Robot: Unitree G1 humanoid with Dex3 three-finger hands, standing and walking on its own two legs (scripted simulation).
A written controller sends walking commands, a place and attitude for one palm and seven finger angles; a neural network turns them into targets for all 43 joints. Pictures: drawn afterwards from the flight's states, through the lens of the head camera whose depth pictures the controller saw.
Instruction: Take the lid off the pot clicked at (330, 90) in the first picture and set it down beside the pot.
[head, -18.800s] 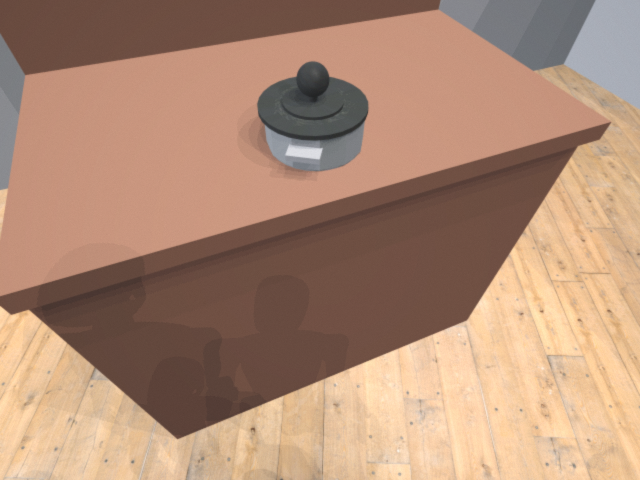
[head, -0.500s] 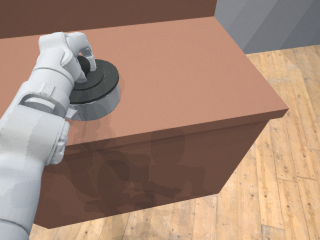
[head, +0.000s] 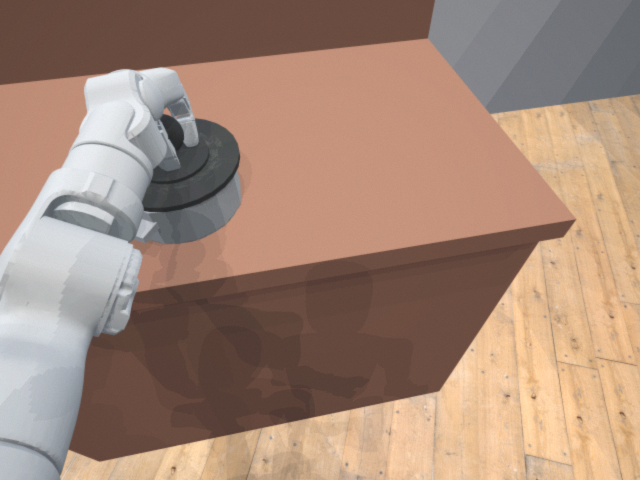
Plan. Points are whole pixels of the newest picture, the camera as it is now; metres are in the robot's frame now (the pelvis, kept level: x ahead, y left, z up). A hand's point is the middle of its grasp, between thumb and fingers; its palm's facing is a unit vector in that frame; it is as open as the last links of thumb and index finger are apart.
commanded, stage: close the fingers and squeeze the knob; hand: left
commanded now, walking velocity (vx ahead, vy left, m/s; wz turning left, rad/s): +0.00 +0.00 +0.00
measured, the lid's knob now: (163, 134) +0.51 +0.17 +0.18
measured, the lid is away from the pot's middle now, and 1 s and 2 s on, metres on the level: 0.01 0.00 0.03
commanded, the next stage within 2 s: lift the lid straight up in 0.42 s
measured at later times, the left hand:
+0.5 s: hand (161, 142) +0.48 +0.17 +0.19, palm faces -0.38 -0.14 -0.92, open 6.6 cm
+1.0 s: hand (145, 117) +0.47 +0.17 +0.23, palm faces -0.32 -0.15 -0.94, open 6.6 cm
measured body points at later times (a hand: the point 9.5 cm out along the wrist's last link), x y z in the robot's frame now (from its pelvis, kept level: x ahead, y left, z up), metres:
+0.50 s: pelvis +0.00 +0.00 +0.00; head +0.03 -0.02 +0.45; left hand +0.50 +0.17 +0.24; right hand +0.06 -0.27 -0.14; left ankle +0.01 +0.12 -0.74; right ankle -0.06 -0.14 -0.74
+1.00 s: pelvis +0.00 +0.00 +0.00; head +0.02 -0.02 +0.45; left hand +0.49 +0.18 +0.28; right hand +0.07 -0.27 -0.13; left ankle +0.01 +0.12 -0.74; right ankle -0.06 -0.14 -0.74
